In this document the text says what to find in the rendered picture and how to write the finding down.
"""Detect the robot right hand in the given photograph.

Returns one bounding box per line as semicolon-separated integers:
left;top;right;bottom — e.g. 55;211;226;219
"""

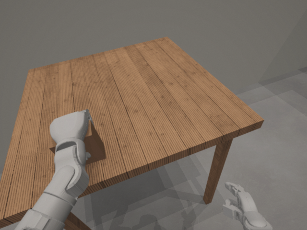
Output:
223;182;259;225

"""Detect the sponge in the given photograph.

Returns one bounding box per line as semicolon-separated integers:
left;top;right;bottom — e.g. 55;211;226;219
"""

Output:
49;120;106;165

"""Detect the robot right forearm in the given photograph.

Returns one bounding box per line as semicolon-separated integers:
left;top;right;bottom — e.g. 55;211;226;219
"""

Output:
242;211;273;230

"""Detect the table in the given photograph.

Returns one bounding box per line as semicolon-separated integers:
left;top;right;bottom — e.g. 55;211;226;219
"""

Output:
0;37;264;230

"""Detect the robot left hand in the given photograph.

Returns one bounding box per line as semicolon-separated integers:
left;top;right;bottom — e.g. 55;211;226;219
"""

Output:
50;109;94;160

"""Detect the robot left forearm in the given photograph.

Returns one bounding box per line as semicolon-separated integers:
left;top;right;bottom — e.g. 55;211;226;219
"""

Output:
14;138;89;230

